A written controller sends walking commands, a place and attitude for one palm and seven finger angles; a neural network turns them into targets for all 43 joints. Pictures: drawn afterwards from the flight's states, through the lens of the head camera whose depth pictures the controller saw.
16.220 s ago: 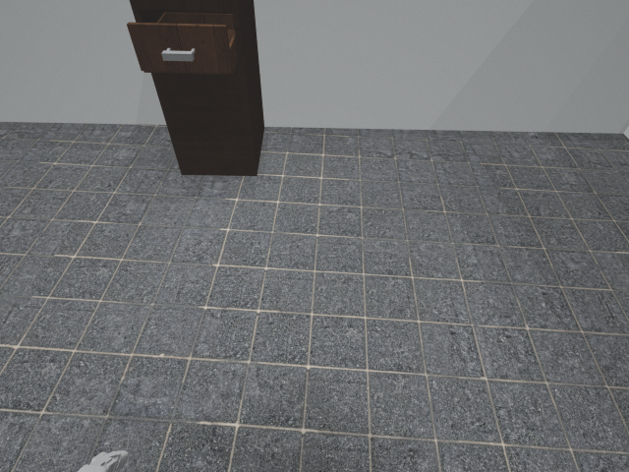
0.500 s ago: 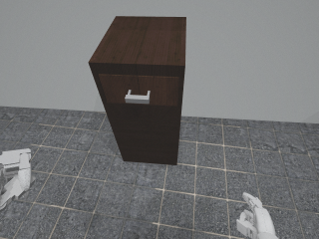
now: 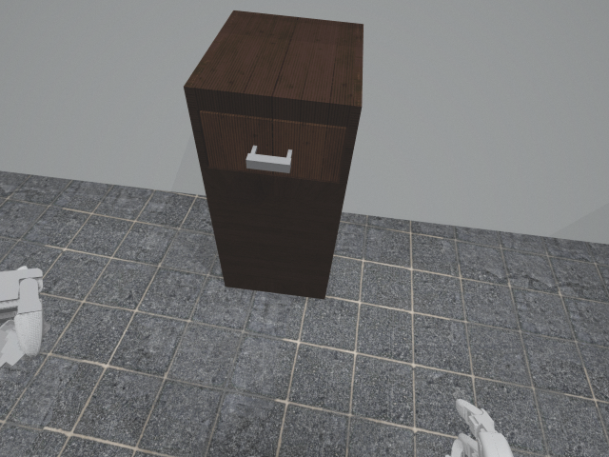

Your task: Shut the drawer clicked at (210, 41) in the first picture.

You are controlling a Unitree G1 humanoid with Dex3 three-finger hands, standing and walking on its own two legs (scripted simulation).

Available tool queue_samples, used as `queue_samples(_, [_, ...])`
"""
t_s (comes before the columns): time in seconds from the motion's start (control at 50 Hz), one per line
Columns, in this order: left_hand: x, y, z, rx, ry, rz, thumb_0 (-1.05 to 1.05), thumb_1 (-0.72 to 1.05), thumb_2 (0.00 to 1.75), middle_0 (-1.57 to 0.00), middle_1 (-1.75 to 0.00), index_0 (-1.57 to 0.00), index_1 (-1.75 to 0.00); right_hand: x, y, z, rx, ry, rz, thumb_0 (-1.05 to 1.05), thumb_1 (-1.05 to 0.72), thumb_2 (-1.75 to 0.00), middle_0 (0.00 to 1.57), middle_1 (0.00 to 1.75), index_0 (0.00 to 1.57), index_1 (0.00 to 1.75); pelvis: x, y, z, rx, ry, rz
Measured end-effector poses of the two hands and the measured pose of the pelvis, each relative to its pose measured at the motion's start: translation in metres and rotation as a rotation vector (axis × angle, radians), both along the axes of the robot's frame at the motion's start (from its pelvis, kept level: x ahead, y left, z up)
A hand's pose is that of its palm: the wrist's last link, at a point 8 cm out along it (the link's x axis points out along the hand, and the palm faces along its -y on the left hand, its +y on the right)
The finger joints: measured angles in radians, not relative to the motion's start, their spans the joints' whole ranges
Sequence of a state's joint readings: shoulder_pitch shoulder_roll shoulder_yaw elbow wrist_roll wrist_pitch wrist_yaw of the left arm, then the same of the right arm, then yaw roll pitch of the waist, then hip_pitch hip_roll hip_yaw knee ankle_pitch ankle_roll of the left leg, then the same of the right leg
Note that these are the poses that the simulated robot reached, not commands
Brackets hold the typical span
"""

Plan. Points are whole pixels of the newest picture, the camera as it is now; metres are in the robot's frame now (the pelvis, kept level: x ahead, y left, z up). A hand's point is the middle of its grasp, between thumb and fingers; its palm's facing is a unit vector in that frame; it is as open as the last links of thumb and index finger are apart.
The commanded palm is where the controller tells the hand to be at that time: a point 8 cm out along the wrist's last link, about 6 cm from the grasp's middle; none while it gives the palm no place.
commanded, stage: step back with the hand held close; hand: left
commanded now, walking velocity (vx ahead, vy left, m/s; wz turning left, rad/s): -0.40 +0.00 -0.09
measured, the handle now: (270, 157) +0.76 +0.11 -0.08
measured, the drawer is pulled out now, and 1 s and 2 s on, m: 0.00 0.00 0.00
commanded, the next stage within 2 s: stop stepping back and stand still in 0.42 s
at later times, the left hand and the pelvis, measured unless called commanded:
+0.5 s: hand out of the picture +0.12 +0.25 +0.17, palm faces +0.36 -0.86 -0.35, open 3.2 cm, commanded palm +0.06 +0.29 +0.19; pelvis -0.08 +0.01 +0.00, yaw -2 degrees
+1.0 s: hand out of the picture +0.06 +0.28 +0.15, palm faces +0.37 -0.86 -0.35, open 3.3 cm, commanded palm -0.01 +0.31 +0.19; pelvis -0.16 +0.04 +0.00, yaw -4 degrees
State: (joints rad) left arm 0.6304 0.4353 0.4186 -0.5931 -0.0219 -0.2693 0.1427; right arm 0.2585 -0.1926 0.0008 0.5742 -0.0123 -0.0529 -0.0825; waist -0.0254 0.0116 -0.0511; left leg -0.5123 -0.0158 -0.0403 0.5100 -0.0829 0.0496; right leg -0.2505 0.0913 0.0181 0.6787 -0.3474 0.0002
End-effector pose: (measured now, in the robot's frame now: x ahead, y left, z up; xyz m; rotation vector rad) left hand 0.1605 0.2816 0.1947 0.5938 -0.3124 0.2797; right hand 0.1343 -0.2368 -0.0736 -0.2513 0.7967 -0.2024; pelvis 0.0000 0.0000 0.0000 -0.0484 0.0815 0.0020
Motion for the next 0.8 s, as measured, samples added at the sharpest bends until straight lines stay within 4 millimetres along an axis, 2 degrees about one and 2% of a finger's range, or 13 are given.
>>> queue_samples(0.06, [-0.010,-0.009,-0.005,-0.002,0.033,-0.012,0.02,0.89,0.89,-1.41,-1.60,-1.40,-1.60,0.002,0.001,-0.007,0.020,-0.009,0.040,0.01,-0.90,-0.90,0.20,0.30,0.20,0.30,-0.014,-0.006,-0.004,0.030,0.049,-0.033])
queue_samples(0.12, [-0.016,-0.026,-0.011,-0.017,0.079,-0.062,0.02,0.89,0.89,-1.41,-1.60,-1.40,-1.60,-0.001,-0.001,-0.014,0.044,0.000,0.066,0.01,-0.90,-0.90,0.20,0.30,0.20,0.30,-0.038,-0.010,-0.003,0.010,0.041,-0.052])
queue_samples(0.18, [-0.027,-0.042,-0.004,-0.006,0.073,-0.136,0.02,0.89,0.89,-1.41,-1.59,-1.40,-1.60,-0.012,-0.003,-0.013,0.069,-0.007,0.052,0.01,-0.90,-0.90,0.20,0.30,0.20,0.30,-0.054,-0.014,-0.002,-0.007,0.002,-0.051])
queue_samples(0.22, [-0.039,-0.046,0.005,0.030,0.044,-0.171,0.02,0.88,0.89,-1.41,-1.59,-1.40,-1.60,-0.020,-0.007,-0.007,0.071,-0.033,0.031,0.01,-0.90,-0.90,0.20,0.30,0.20,0.30,-0.059,-0.017,-0.004,-0.008,-0.024,-0.050])
queue_samples(0.28, [-0.059,-0.039,0.012,0.061,0.002,-0.167,0.02,0.88,0.89,-1.41,-1.59,-1.40,-1.60,-0.031,-0.014,0.003,0.054,-0.082,0.005,0.01,-0.90,-0.90,0.20,0.30,0.20,0.30,-0.064,-0.018,-0.007,-0.009,-0.059,-0.040])
queue_samples(0.38, [-0.085,-0.011,0.008,-0.004,-0.070,-0.064,0.01,0.88,0.89,-1.41,-1.59,-1.40,-1.60,-0.048,-0.025,0.013,-0.009,-0.119,-0.021,0.01,-0.90,-0.90,0.20,0.30,0.20,0.30,-0.063,-0.007,-0.006,-0.010,-0.092,-0.023])
queue_samples(0.44, [-0.088,0.006,-0.004,-0.085,-0.092,-0.015,0.01,0.88,0.89,-1.41,-1.59,-1.40,-1.60,-0.056,-0.023,0.014,-0.055,-0.094,-0.020,0.01,-0.90,-0.90,0.20,0.30,0.20,0.30,-0.064,0.003,-0.005,-0.010,-0.088,-0.011])
queue_samples(0.48, [-0.084,0.013,-0.013,-0.139,-0.075,-0.005,0.01,0.88,0.89,-1.41,-1.59,-1.41,-1.60,-0.061,-0.016,0.017,-0.069,-0.068,-0.002,0.01,-0.90,-0.90,0.20,0.30,0.20,0.30,-0.075,0.009,-0.003,0.000,-0.090,-0.022])
queue_samples(0.54, [-0.080,0.014,-0.021,-0.145,-0.016,-0.040,0.02,0.89,0.89,-1.41,-1.60,-1.40,-1.60,-0.071,-0.001,0.020,-0.065,-0.069,0.035,0.01,-0.90,-0.90,0.20,0.30,0.20,0.30,-0.101,0.015,0.000,0.001,-0.078,-0.052])
queue_samples(0.6, [-0.088,0.006,-0.018,-0.101,0.032,-0.112,0.02,0.89,0.89,-1.41,-1.60,-1.40,-1.60,-0.085,0.014,0.021,-0.031,-0.092,0.048,0.01,-0.90,-0.90,0.20,0.30,0.20,0.30,-0.124,0.018,0.001,-0.014,-0.055,-0.062])
queue_samples(0.72, [-0.140,-0.008,0.003,0.009,0.076,-0.181,0.02,0.89,0.89,-1.40,-1.59,-1.40,-1.60,-0.125,0.033,0.010,0.051,-0.104,0.031,0.01,-0.90,-0.90,0.20,0.30,0.20,0.30,-0.153,0.018,-0.005,0.008,-0.029,-0.077])
queue_samples(0.8, [-0.164,0.006,0.014,-0.007,0.009,-0.103,0.02,0.88,0.89,-1.41,-1.59,-1.40,-1.60,-0.158,0.035,-0.002,0.051,-0.020,-0.012,0.01,-0.90,-0.90,0.20,0.30,0.20,0.30,-0.150,0.024,-0.002,0.019,-0.054,-0.089])
